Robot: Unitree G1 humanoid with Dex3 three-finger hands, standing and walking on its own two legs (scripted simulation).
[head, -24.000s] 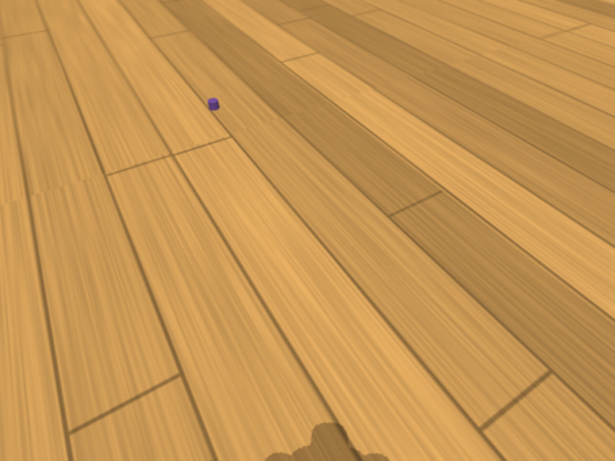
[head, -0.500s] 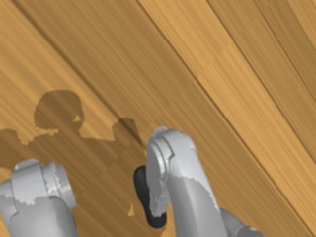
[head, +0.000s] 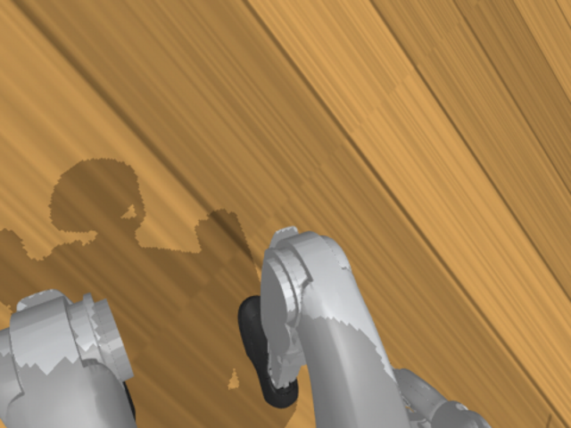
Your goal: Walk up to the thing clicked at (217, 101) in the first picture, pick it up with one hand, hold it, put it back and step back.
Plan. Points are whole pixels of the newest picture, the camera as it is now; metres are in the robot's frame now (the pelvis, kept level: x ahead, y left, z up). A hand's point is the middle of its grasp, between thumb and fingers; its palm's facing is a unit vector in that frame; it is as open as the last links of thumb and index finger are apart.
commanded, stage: close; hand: left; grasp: from above
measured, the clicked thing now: out of the picture +0.40 +0.36 -0.27
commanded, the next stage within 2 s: settle in 1.12 s
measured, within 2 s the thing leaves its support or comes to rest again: leaves its support in 1.50 s
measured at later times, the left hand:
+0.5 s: hand out of the picture +0.39 +0.34 -0.25, palm faces -0.42 -0.15 -0.89, open 10.6 cm
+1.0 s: hand out of the picture +0.39 +0.34 -0.24, palm faces -0.45 -0.19 -0.87, open 8.5 cm
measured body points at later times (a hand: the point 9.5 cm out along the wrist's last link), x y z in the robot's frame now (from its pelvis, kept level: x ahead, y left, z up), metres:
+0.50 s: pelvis +0.00 +0.00 +0.00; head +0.25 +0.14 +0.34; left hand +0.41 +0.35 -0.20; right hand +0.10 -0.26 -0.06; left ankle +0.06 +0.13 -0.26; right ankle +0.11 -0.13 -0.26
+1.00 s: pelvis +0.00 +0.00 +0.00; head +0.26 +0.12 +0.34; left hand +0.41 +0.35 -0.19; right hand +0.08 -0.26 -0.07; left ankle +0.06 +0.13 -0.26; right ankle +0.11 -0.13 -0.26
